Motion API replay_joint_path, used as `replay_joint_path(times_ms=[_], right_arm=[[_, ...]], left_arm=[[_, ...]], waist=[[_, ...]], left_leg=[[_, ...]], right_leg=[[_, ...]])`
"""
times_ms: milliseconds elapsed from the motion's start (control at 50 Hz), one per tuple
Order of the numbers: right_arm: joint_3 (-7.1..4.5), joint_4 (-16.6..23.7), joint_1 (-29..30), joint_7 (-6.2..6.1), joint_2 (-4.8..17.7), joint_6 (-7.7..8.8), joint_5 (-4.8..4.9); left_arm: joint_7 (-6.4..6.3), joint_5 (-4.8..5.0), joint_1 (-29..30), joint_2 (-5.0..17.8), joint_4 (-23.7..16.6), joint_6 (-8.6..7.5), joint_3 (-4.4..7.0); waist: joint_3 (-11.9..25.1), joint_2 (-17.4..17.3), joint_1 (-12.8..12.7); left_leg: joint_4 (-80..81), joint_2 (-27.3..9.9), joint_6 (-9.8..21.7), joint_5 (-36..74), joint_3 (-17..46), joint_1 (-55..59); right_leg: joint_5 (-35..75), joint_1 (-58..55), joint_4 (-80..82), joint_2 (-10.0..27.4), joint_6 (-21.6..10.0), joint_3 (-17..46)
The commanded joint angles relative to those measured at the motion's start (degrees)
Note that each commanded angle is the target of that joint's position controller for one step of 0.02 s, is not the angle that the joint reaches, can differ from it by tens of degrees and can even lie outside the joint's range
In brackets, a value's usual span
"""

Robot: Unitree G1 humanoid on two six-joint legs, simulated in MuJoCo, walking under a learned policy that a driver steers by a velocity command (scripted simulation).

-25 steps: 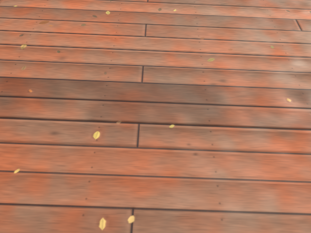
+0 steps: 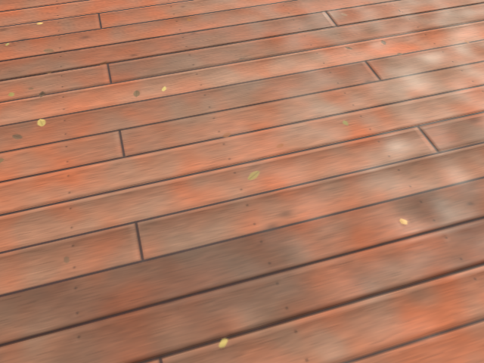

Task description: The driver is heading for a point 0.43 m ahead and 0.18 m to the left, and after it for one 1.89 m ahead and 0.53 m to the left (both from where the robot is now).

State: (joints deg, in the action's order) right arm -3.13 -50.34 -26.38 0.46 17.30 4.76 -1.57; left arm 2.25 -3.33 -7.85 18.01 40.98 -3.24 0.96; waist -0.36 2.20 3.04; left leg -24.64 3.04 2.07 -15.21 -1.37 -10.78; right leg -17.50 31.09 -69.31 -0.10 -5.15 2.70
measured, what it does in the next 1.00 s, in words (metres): walks ahead, turning left: right foot, then left foot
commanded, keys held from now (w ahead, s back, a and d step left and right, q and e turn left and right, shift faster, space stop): w+q+shift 0.30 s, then q+shift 0.36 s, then shift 0.32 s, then e+shift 0.02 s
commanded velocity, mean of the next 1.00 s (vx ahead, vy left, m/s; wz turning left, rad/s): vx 0.52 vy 0.00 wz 0.64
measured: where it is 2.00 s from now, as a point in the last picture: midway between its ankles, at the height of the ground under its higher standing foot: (227, 259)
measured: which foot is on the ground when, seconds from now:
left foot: down 0.00-0.22, up 0.24-0.56, down 0.58-1.00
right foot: up 0.00-0.18, down 0.20-0.58, up 0.60-1.00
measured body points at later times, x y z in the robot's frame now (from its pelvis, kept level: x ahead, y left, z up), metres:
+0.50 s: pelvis +0.45 +0.01 -0.01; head +0.49 +0.02 +0.44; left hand +0.34 +0.29 -0.13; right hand +0.75 -0.17 -0.08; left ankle +0.59 +0.15 -0.69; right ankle +0.37 -0.13 -0.74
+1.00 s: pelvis +0.69 +0.06 -0.01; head +0.70 +0.09 +0.44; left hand +0.66 +0.38 -0.10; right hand +0.99 -0.05 -0.09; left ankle +0.67 +0.13 -0.74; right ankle +0.86 -0.02 -0.71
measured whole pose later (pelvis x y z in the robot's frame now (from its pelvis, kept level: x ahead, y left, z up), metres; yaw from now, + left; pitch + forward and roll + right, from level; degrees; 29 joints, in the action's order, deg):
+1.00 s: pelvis +0.69 +0.06 -0.01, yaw +41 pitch +2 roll +0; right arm -2.5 -35.8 -9.5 -1.8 15.9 -2.3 -0.4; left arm -1.9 -0.1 -6.4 16.5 38.5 -0.7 1.9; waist -1.5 1.6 1.2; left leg -30.9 10.2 4.6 -12.0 11.0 -18.9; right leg -12.6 30.8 -45.3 1.5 5.6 5.9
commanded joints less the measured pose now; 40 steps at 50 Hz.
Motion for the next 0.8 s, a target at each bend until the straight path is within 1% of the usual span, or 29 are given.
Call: replay_joint_path(times_ms=[20, 60, 80, 140, 160, 180, 200, 220, 240, 260, 280, 300, 340, 380, 420, 440, 460, 480, 500, 540, 560, 580, 600, 620, 640, 660, 680, 740, 800], right_arm=[[-0.72, 2.29, 0.83, -0.19, 5.21, 1.63, 0.69], [-1.67, 3.18, 3.5, -0.05, 7.19, 1.81, 0.88], [-2.16, 2.97, 2.6, 0.3, 8.73, 1.99, 1.45], [-2.53, 1.89, -0.36, 0.92, 10.19, 1.91, 2.12], [-2.68, 1.32, -1.42, 0.89, 11.0, 1.75, 1.92], [-2.96, 0.98, -1.56, 0.75, 12.0, 1.38, 1.63], [-2.98, 1.56, 0.0, 0.71, 11.66, 1.31, 1.54], [-1.44, 3.55, 0.67, 0.44, 4.53, 1.51, 0.87], [-0.42, 7.03, -4.17, 0.37, 0.21, 1.17, 4.06], [-0.82, 6.2, -0.4, -0.09, 3.63, 0.18, 2.63], [-0.89, 6.17, 4.1, 0.24, 4.05, -0.48, 1.65], [-0.86, 5.92, 6.45, 0.81, 3.46, -1.03, 1.26], [-0.88, 6.24, 6.87, 1.45, 1.36, -3.04, 0.15], [-0.68, 8.48, 10.9, 1.56, -0.04, -4.5, -0.24], [0.09, 11.95, 15.89, 2.55, -1.23, -4.34, -0.23], [-0.22, 12.54, 14.79, 2.19, -0.5, -3.08, 5.79], [-0.02, 12.37, 15.54, 2.62, 0.64, -2.14, 5.38], [-0.47, 12.47, 15.34, 3.05, 1.32, -1.71, 3.69], [-1.08, 12.54, 13.6, 3.46, 2.29, -1.82, 2.95], [-2.99, 11.76, 5.93, 3.77, 6.71, -3.03, 2.81], [-4.79, 10.3, -1.56, 3.29, 10.43, -3.81, 2.68], [-5.56, 9.24, -3.64, 2.24, 12.09, -4.44, 3.02], [-5.56, 11.0, 0.18, 0.78, 14.6, -4.71, 2.65], [-4.63, 16.98, 6.45, 1.28, 17.68, -2.56, -1.56], [-5.19, 20.59, 11.34, 2.02, 16.05, -2.67, -0.43], [-4.61, 21.43, 14.73, 2.26, 13.67, -2.43, 1.34], [-3.86, 21.6, 17.5, 1.87, 11.18, -2.28, 2.75], [-3.07, 20.56, 18.48, 0.66, 9.18, -2.63, 1.97], [-2.81, 18.31, 15.1, -1.34, 9.15, -3.39, 1.7]], left_arm=[[0.98, -0.74, 6.56, 1.61, -8.34, -0.91, -1.21], [2.02, 0.61, 10.53, 0.87, -9.39, -1.5, -2.29], [2.27, 1.1, 11.32, 0.87, -9.09, -1.53, -2.36], [0.81, 1.36, 10.5, 3.73, -8.15, -1.47, -1.07], [-0.02, 1.02, 6.83, 5.16, -6.98, -1.64, -0.22], [-0.92, 0.63, -1.98, 6.44, -4.17, -1.84, 0.76], [-2.11, 0.09, -11.67, 8.67, -1.99, -2.06, 2.03], [-3.41, -1.37, -22.96, 13.52, -0.87, -2.24, 3.6], [-3.3, -1.6, -19.09, 16.57, -2.02, -1.6, 4.11], [-3.15, -0.56, -12.71, 11.73, -2.38, -1.25, 3.86], [-2.95, 0.0, -9.15, 6.45, -2.58, -1.55, 2.79], [-2.67, -0.04, -8.63, 4.2, -1.46, -1.88, 2.39], [-2.78, 0.6, -9.22, 1.8, 0.78, -2.9, 1.63], [-2.35, 2.24, -10.24, 0.09, 2.76, -3.9, 1.24], [-2.73, 3.04, -7.72, 0.45, 3.18, -4.09, 1.36], [-3.97, 4.31, 2.57, 3.03, -0.54, -3.37, 2.55], [-4.94, 4.58, 4.85, 4.91, -1.7, -2.95, 2.92], [-5.86, 4.58, 2.53, 6.82, -1.16, -2.84, 3.46], [-6.34, 4.65, 0.36, 9.08, -0.74, -2.69, 4.11], [-6.22, 5.94, 0.56, 11.9, -1.67, -2.18, 5.23], [-5.64, 6.28, 1.38, 11.22, -2.27, -1.99, 5.13], [-4.64, 6.1, 0.05, 7.11, -1.82, -2.05, 4.09], [-3.38, 2.84, -0.93, 0.86, -2.66, -2.14, 2.3], [-2.65, 3.3, -15.35, 2.29, -4.73, -2.63, 1.47], [-2.4, 3.46, -12.55, 9.68, -4.91, -2.76, 2.51], [-2.69, 3.89, -6.4, 11.19, -6.22, -2.49, 3.08], [-3.68, 3.24, -5.12, 10.37, -5.52, -1.71, 3.19], [-4.49, 2.75, -5.32, 9.19, -4.7, 0.33, 3.45], [-5.01, 2.35, -2.98, 4.41, -5.37, 0.57, 2.27]], waist=[[-6.25, -5.9, -3.69], [-7.24, -5.66, -3.8], [-6.34, -5.65, -3.18], [-3.66, -5.09, -2.95], [-0.09, -4.84, -4.54], [5.41, -4.15, -8.68], [10.46, -4.19, -13.69], [18.76, 5.77, -16.24], [23.82, 18.6, -10.07], [14.01, 10.91, -8.11], [6.57, 4.78, -7.72], [2.39, 1.4, -6.8], [-1.51, 3.3, -3.44], [-2.93, 3.39, -2.04], [-3.5, 5.05, -0.64], [-4.58, 6.19, 0.7], [-3.35, 3.78, 0.88], [-0.88, 2.32, 0.73], [2.04, 2.58, 1.45], [6.62, 3.97, 5.61], [9.83, 2.67, 9.33], [7.94, -4.68, 9.27], [4.0, -20.41, 5.52], [20.45, -20.65, -3.08], [25.59, -9.85, -0.36], [15.39, -3.16, -1.45], [11.98, 3.05, -3.69], [6.29, 1.2, -5.46], [9.87, -0.9, -3.81]], left_leg=[[19.25, -13.38, 11.77, 0.01, 21.02, -1.31], [22.23, -9.52, 9.94, 5.07, 14.62, -10.19], [24.33, -9.95, 9.87, 9.57, 14.25, -12.48], [18.72, -11.62, 8.18, 25.71, 13.94, -2.83], [10.69, -11.09, 7.11, 35.78, 12.74, 1.07], [-2.32, -9.06, 5.96, 41.12, 11.06, 0.83], [-17.64, -6.4, 4.93, 34.51, 10.91, -7.63], [-39.51, -2.71, 4.76, 5.2, 8.47, -16.67], [-54.05, 1.21, 4.56, -11.39, 7.7, -28.46], [-57.31, -3.21, 4.92, -5.64, 6.96, -34.52], [-54.83, -5.74, 4.66, -1.18, 5.79, -35.52], [-52.43, -7.38, 4.09, 0.33, 5.74, -33.68], [-49.51, -8.63, 2.23, -1.44, 4.75, -30.55], [-46.27, -8.36, 1.33, -2.02, 2.99, -32.41], [-35.77, -7.09, 1.34, 4.99, -0.02, -30.68], [-28.13, -7.57, 0.34, 9.24, 0.7, -28.55], [-19.6, -6.33, 0.02, 16.54, -1.62, -21.31], [-14.98, -3.15, -0.38, 21.72, -4.63, -14.43], [-13.4, -0.62, -0.15, 23.12, -6.18, -9.05], [-12.88, 1.95, 2.41, 20.93, -5.87, 2.17], [-12.36, 2.31, 4.76, 22.63, -4.04, 11.7], [-8.21, 0.38, 6.87, 27.48, 0.23, 19.41], [-8.06, -5.2, 10.85, 54.01, 11.33, 21.35], [-4.11, -21.18, 25.27, 55.95, 42.28, 32.03], [2.64, -21.4, 25.82, 34.05, 47.15, 30.38], [5.36, -17.72, 22.92, 22.39, 42.84, 20.75], [5.48, -15.77, 19.79, 19.42, 39.46, 13.5], [3.6, -11.81, 16.74, 38.94, 27.83, -3.5], [0.57, -9.13, 14.89, 50.49, 21.32, -4.07]], right_leg=[[4.64, 11.1, 12.1, 5.61, 3.06, 0.5], [14.0, -2.06, 28.02, 4.13, 4.56, -1.98], [17.16, -9.24, 30.36, 2.31, 4.69, -4.23], [18.93, -14.57, 35.43, 0.52, 3.84, -4.44], [14.98, -18.84, 36.66, -0.97, 3.19, -4.59], [10.79, -28.45, 37.2, -2.62, 2.65, -5.34], [7.14, -41.4, 35.53, 1.95, 2.2, -2.25], [-16.36, -51.74, 38.22, 17.64, 1.74, 15.13], [-31.45, -53.43, 54.61, 28.56, -1.81, 46.29], [-33.94, -46.31, 56.69, 26.06, -3.13, 43.3], [-23.62, -39.38, 55.02, 23.37, -2.96, 31.58], [-10.81, -33.5, 55.21, 20.68, -2.5, 22.71], [19.14, -27.29, 54.05, 18.45, -1.57, 9.44], [42.49, -27.39, 52.87, 17.45, -0.71, 0.5], [47.22, -25.18, 54.74, 14.47, 0.57, -7.44], [40.73, -23.01, 55.85, 11.99, 1.31, -10.6], [40.01, -19.63, 55.4, 10.3, 2.05, -13.58], [45.48, -19.38, 52.63, 9.38, 2.5, -15.14], [52.17, -21.01, 49.11, 9.74, 3.03, -15.23], [59.9, -21.69, 37.56, 10.99, 3.68, -14.2], [56.03, -18.91, 26.14, 10.67, 4.37, -13.34], [23.62, -10.71, 11.35, 6.46, 6.67, -12.4], [-20.35, 0.47, -12.52, -3.48, 8.9, -12.23], [-22.36, 10.0, -25.83, -6.72, 10.17, 2.45], [-16.59, 9.06, -23.82, -4.21, 8.82, 7.91], [-12.26, 11.11, -17.45, -2.85, 8.08, 7.33], [-9.5, 9.46, -13.23, -0.05, 8.34, 7.14], [-8.79, 1.18, -3.26, 2.38, 9.61, 5.23], [-3.03, 0.59, 4.03, 1.18, 11.27, 2.61]])
Velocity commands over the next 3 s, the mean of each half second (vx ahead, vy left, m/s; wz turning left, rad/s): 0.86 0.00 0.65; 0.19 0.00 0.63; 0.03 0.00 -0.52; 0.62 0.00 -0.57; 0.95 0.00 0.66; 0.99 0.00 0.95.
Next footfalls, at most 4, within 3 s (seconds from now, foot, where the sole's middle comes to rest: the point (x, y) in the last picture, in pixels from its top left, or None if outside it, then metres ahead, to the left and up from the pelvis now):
0.20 right None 0.40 -0.13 -0.77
0.58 left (187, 296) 0.70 0.15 -0.77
1.04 right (233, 244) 0.88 0.01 -0.77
1.40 left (181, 297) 0.70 0.17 -0.77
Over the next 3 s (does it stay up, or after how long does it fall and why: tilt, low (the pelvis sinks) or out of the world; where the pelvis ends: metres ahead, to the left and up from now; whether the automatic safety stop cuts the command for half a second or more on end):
stays up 1.72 0.23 0.00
